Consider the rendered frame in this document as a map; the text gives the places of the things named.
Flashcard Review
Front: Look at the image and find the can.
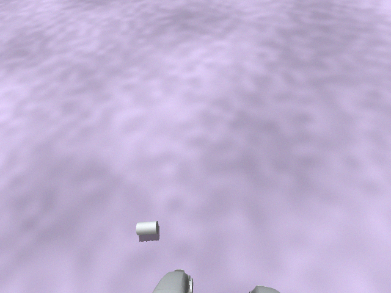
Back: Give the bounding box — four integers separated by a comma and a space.
136, 221, 159, 235

